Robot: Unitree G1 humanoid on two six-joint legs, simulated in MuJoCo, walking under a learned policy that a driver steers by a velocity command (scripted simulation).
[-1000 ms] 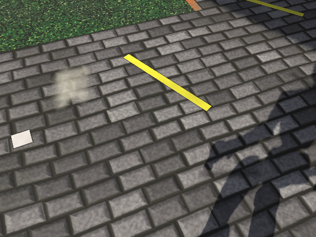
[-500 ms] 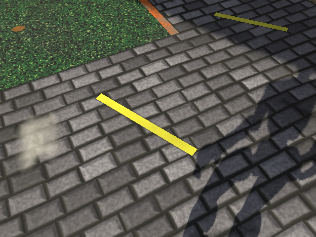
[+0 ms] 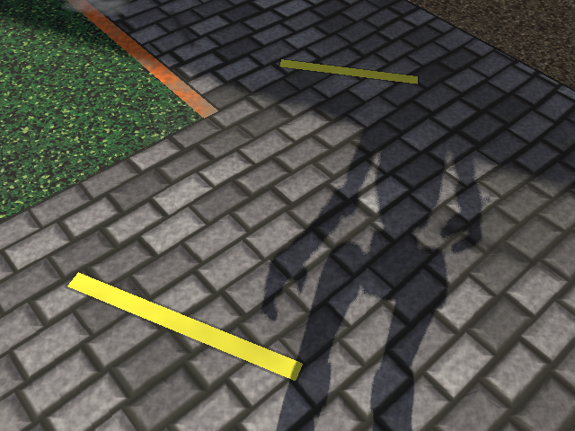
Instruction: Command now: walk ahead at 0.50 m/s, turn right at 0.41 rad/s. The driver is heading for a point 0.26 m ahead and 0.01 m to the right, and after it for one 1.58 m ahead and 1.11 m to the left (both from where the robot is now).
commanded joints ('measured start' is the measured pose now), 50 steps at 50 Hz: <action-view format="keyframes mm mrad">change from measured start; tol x32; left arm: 1 13 39 2 -60 23 8 -21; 50 -199 51 1 -142 -2 81 34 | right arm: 1 132 -90 -28 5 8 -20 3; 50 156 -180 -90 -43 29 104 5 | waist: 1 -47 137 -26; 17 -32 -203 -271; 35 -84 -88 -99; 38 -96 365 37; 50 -85 153 -59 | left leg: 1 219 263 -302 -293 54 123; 5 224 246 -171 -250 671 169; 11 195 164 -112 -175 756 124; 15 156 136 -190 4 496 68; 17 -82 -45 -59 404 -375 15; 19 -172 -27 -68 656 -468 7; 35 151 7 55 89 -162 16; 38 130 422 -613 -307 54 211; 50 282 190 -415 -179 220 209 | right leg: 1 -243 -97 22 40 59 19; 14 57 -48 -78 -595 336 49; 17 486 -515 269 -605 1116 -130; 33 69 -401 -67 -778 287 -129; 38 -337 -79 -207 -223 -245 120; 50 -274 -85 -30 -166 11 122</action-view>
